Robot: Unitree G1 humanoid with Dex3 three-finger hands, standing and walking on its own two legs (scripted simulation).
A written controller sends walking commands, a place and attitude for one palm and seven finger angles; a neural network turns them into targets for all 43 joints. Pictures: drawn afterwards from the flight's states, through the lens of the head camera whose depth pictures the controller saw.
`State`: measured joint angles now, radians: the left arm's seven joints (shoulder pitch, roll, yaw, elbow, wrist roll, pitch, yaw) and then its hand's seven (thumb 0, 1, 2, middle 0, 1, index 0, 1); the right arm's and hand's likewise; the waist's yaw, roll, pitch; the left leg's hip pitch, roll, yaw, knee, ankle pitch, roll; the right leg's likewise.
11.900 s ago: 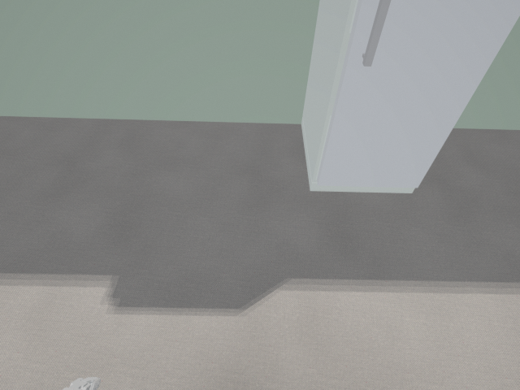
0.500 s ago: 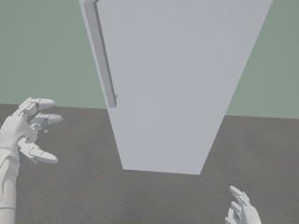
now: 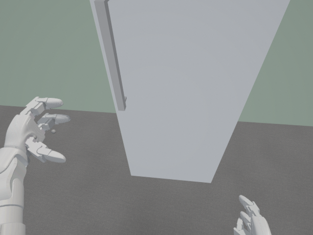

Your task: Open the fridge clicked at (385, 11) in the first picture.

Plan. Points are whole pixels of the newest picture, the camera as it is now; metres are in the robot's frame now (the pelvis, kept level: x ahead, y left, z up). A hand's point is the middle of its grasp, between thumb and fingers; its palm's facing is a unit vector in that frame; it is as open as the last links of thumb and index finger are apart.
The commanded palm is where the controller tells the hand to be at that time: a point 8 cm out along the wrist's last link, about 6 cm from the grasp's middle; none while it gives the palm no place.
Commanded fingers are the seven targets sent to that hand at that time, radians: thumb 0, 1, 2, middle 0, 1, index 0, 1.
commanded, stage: move the hooked fingers beside the handle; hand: left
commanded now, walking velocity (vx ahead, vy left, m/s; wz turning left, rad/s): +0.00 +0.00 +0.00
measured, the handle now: (115, 62) +0.56 +0.19 +0.17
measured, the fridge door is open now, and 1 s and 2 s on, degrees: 0 0 0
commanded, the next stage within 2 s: none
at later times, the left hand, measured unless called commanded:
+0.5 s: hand (71, 109) +0.37 +0.27 +0.13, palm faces +0.03 -1.00 +0.00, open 14.0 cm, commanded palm +0.36 +0.31 +0.14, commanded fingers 0.00 -0.50 0.30 -0.30 -1.20 -0.30 -1.20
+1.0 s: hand (87, 92) +0.45 +0.26 +0.13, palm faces +0.00 -1.00 +0.01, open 14.0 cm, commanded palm +0.43 +0.30 +0.13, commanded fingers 0.00 -0.50 0.30 -0.30 -1.20 -0.30 -1.20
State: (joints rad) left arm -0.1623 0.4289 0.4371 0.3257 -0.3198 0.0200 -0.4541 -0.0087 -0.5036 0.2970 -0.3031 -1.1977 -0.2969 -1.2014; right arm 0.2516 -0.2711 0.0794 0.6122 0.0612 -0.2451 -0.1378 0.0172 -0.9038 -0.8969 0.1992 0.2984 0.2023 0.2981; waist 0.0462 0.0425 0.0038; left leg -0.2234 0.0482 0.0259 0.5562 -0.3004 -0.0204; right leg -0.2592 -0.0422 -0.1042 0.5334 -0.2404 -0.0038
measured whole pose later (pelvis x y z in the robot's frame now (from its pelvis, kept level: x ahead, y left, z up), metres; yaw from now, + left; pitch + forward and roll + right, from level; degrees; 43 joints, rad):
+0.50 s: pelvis +0.00 +0.01 +0.00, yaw -1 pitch +2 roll +0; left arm -0.46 0.49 0.43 0.66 -0.26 -0.05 -0.44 -0.01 -0.50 0.30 -0.30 -1.20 -0.30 -1.20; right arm 0.31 -0.29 0.07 0.62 0.06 -0.19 -0.12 0.02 -0.90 -0.90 0.20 0.30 0.20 0.30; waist -0.01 0.02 -0.01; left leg -0.32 0.04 0.04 0.59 -0.31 -0.01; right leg -0.37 -0.05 -0.08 0.57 -0.24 0.00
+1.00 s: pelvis +0.01 +0.01 -0.01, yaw -2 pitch +8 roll -1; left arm -0.73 0.56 0.43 0.98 -0.19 -0.15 -0.43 -0.01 -0.50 0.30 -0.30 -1.20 -0.30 -1.20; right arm 0.36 -0.29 0.05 0.63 0.04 -0.09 -0.09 0.01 -0.91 -0.90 0.20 0.30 0.20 0.30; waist -0.07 0.01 -0.04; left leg -0.45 0.05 0.05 0.66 -0.35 -0.01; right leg -0.49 -0.04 -0.07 0.62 -0.27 0.01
